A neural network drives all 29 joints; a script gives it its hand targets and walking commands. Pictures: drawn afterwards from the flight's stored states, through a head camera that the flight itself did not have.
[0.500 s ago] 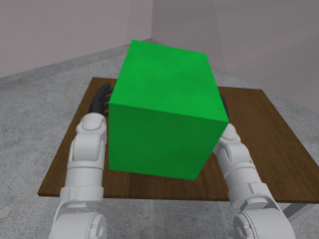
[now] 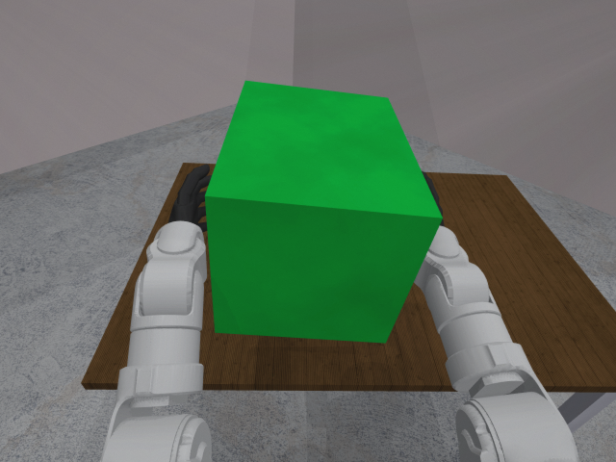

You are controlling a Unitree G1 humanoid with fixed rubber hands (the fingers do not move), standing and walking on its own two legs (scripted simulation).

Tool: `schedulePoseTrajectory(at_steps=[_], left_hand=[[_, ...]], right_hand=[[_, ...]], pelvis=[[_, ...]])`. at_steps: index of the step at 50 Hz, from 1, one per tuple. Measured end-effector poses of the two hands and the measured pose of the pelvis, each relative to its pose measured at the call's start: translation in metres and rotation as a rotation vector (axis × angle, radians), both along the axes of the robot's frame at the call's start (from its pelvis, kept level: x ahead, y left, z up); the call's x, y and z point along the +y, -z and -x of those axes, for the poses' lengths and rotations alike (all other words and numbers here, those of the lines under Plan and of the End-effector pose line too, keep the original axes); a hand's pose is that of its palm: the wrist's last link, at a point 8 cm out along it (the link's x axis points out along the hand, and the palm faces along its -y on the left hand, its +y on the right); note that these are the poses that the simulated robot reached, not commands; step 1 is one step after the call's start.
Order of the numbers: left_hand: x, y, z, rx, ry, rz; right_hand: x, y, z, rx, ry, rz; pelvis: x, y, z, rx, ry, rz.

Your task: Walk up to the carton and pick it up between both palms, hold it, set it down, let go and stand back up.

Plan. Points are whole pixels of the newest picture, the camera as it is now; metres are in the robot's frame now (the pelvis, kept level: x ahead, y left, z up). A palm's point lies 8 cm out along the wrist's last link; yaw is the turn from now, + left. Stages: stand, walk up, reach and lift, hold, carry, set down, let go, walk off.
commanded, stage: hold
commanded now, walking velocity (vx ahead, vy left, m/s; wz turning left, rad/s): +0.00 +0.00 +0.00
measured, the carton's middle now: (310, 202) +0.41 +0.01 +0.18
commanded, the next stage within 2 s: none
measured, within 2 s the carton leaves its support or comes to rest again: neither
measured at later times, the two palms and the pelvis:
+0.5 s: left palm (193, 228) +0.36 +0.15 +0.17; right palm (429, 233) +0.37 -0.15 +0.17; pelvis +0.00 +0.00 +0.00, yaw +0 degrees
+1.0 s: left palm (191, 230) +0.36 +0.16 +0.17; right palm (428, 232) +0.37 -0.15 +0.17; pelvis +0.00 +0.00 +0.00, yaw +1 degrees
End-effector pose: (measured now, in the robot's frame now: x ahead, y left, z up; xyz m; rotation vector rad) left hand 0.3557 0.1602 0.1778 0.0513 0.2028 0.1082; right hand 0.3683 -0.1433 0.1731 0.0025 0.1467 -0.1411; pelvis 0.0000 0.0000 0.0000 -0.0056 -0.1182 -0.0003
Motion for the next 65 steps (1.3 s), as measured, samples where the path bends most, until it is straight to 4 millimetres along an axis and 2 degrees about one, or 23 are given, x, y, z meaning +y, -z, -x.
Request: schedulePoseTrajectory(at_steps=[14, 24, 37, 65], left_hand=[[-0.0009, 0.0084, -0.0002, 0.009, 0.016, -0.009], [-0.0061, 0.0053, -0.0022, 0.005, 0.022, -0.019], [-0.0033, 0.0049, -0.0014, 0.004, 0.008, -0.006], [-0.0036, 0.0051, -0.0014, 0.008, 0.016, -0.011]], right_hand=[[-0.001, 0.0057, 0.0024, 0.007, 0.009, 0.001], [-0.0062, 0.0072, 0.0032, 0.001, 0.017, -0.007], [-0.0034, 0.0022, -0.0004, -0.001, 0.002, 0.003], [-0.0038, 0.0042, 0.0018, 0.0, 0.009, 0.002]], pelvis=[[0.0001, 0.0004, -0.0022, -0.007, -0.012, 0.004], [0.0012, 0.0003, -0.003, 0.002, 0.002, 0.003], [-0.0024, 0.0, -0.0056, -0.004, -0.006, 0.002], [-0.0026, 0.0, -0.0019, 0.002, -0.006, 0.002]])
